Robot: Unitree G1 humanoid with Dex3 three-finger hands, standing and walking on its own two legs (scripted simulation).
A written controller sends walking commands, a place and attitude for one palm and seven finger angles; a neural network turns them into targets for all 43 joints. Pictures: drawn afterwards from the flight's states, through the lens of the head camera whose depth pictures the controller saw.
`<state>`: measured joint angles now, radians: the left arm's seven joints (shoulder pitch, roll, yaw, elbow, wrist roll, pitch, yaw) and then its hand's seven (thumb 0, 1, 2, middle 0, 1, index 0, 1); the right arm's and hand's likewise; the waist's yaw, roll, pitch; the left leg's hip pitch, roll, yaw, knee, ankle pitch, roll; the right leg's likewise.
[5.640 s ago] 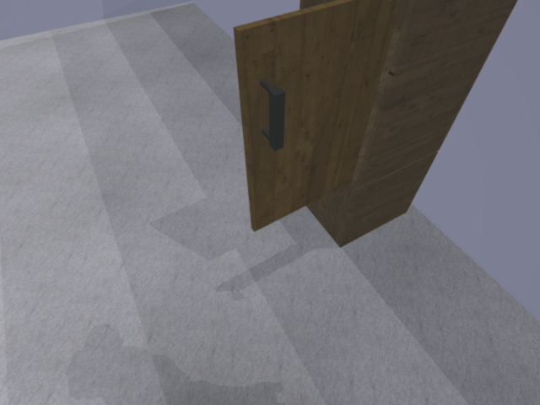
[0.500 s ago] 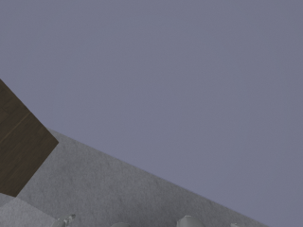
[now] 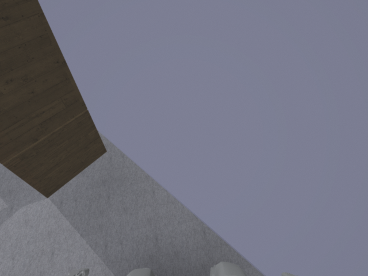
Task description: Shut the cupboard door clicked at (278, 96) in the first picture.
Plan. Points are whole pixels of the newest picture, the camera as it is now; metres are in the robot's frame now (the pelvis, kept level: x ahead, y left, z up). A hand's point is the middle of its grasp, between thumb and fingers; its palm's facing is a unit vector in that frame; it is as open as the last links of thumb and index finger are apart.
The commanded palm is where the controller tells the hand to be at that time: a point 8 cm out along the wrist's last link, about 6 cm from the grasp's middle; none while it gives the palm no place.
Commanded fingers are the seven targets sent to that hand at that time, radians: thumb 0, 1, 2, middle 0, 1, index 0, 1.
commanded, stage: turn to face it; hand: left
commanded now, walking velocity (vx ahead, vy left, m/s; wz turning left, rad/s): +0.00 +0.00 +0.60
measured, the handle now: out of the picture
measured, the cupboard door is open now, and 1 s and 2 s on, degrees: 92 92 92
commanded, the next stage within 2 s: take the last steps up to it in 1.46 s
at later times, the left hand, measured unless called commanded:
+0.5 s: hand out of the picture +0.02 +0.19 -0.18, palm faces +0.34 -0.92 -0.22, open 7.4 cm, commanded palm none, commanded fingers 0.00 0.90 0.90 -0.20 -0.30 -0.20 -0.30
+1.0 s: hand out of the picture +0.02 +0.17 -0.15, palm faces +0.58 -0.77 -0.26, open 7.4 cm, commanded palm none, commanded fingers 0.00 0.90 0.90 -0.20 -0.30 -0.20 -0.30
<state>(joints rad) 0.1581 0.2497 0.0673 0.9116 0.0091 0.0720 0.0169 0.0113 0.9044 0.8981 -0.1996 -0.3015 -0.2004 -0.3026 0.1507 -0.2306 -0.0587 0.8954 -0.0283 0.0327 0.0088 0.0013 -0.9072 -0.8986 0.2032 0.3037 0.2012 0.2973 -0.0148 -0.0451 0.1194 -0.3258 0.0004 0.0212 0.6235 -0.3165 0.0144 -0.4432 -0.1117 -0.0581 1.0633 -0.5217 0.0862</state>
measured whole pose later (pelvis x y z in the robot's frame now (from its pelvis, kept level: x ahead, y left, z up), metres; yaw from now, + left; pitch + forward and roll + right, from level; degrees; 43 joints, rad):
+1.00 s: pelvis +0.06 -0.04 +0.01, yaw +37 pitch +0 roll +2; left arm 0.19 0.19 0.04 0.88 0.02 0.02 0.02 0.01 0.90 0.90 -0.20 -0.30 -0.20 -0.30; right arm 0.14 -0.26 -0.08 0.93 -0.01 0.08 0.03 0.00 -0.91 -0.90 0.20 0.30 0.20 0.30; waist -0.03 -0.01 0.11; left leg -0.42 0.01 0.05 0.93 -0.49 -0.06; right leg -0.22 -0.14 -0.14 0.54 -0.31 0.04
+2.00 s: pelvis +0.10 +0.05 +0.02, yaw +58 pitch +0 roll +0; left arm 0.17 0.21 0.06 0.99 0.02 0.02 -0.02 0.01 0.91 0.90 -0.20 -0.30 -0.20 -0.30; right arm 0.32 -0.18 -0.02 1.03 -0.03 -0.03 -0.01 0.00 -0.91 -0.90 0.20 0.30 0.20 0.30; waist 0.00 0.00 0.07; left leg -0.10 -0.04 0.03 0.37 -0.28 0.06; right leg -0.49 -0.11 -0.08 0.91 -0.36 0.03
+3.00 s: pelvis +0.20 +0.39 +0.01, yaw +61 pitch -1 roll +1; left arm 0.15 0.14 0.03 0.99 0.01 -0.04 0.02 0.00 0.91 0.90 -0.20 -0.30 -0.20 -0.30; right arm 0.28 -0.20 -0.04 1.09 -0.01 0.03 -0.02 0.00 -0.92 -0.90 0.20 0.30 0.20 0.30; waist -0.02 0.04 0.08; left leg -0.29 0.01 0.07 0.88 -0.52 -0.03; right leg -0.32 -0.05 -0.15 0.57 -0.24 -0.06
